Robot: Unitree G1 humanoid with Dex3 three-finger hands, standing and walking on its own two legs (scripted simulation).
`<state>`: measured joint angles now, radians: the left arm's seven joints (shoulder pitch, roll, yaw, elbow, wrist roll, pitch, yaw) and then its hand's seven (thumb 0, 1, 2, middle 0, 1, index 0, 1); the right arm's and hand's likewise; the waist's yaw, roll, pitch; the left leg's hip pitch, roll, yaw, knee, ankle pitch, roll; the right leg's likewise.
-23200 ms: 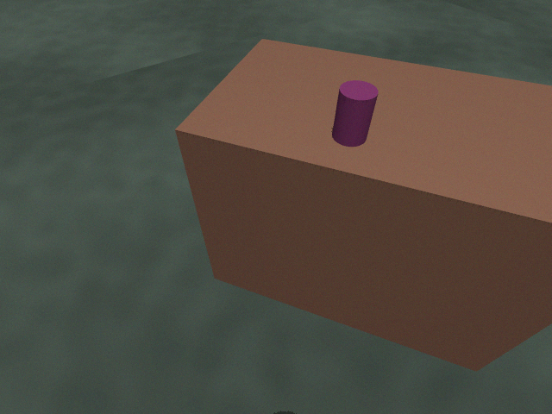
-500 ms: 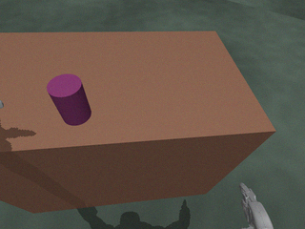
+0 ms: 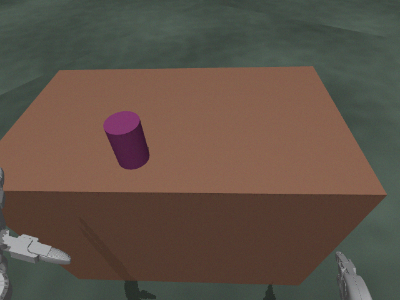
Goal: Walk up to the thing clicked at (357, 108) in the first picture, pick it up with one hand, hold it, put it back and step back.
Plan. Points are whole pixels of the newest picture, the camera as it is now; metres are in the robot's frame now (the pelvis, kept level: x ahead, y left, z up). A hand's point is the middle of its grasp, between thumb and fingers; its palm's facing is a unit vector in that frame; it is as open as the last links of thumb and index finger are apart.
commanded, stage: sink last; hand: left
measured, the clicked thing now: (128, 141) +0.47 +0.21 +0.05
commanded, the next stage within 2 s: home in 0.40 s
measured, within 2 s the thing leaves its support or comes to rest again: neither
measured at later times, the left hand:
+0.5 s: hand (31, 260) +0.15 +0.25 +0.14, palm faces +0.38 -0.82 -0.42, open 17.5 cm
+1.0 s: hand (97, 293) +0.15 +0.22 -0.03, palm faces +0.18 -0.95 -0.27, open 17.6 cm
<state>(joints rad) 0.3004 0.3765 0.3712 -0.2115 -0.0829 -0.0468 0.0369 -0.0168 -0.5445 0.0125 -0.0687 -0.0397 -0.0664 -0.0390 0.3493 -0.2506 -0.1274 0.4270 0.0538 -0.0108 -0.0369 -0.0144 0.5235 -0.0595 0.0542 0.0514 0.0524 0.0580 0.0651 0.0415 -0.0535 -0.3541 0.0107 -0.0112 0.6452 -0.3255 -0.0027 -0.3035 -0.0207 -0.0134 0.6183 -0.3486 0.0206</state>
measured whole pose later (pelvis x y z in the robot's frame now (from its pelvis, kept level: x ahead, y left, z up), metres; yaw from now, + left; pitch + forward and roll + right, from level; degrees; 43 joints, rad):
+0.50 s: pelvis -0.03 -0.02 +0.00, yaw +0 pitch -3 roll +0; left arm 0.46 0.34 0.35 -0.26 -0.06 -0.28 0.01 -0.01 -0.55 0.04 -0.06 -0.06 -0.06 -0.06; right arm 0.34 -0.22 -0.13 0.47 0.03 -0.13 -0.04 -0.02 0.52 -0.06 0.06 0.05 0.05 0.06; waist 0.06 0.03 0.02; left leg -0.28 0.01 -0.02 0.58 -0.25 -0.02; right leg -0.25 -0.02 -0.02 0.61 -0.30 0.00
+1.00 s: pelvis -0.01 +0.00 +0.01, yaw +0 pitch -1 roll +0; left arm 0.43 0.21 0.11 0.22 -0.01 -0.19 0.04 -0.02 -0.58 0.03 -0.05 -0.05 -0.05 -0.05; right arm 0.22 -0.19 -0.04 0.61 0.01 -0.15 -0.06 0.00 -0.62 -0.75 0.18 0.25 0.18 0.26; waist 0.03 0.00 0.04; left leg -0.26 0.00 0.00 0.52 -0.25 0.00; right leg -0.22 -0.03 -0.01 0.52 -0.28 0.03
